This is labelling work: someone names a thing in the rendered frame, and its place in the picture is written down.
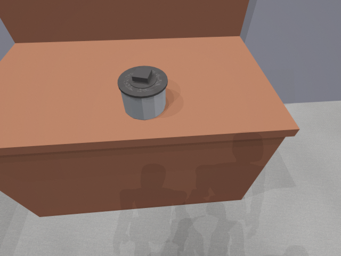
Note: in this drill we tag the pot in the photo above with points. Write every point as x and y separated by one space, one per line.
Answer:
144 108

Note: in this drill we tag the lid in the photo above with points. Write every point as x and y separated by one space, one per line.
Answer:
157 83

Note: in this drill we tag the table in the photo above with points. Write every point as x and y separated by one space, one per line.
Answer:
67 146

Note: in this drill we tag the knob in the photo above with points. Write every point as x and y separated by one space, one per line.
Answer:
142 75

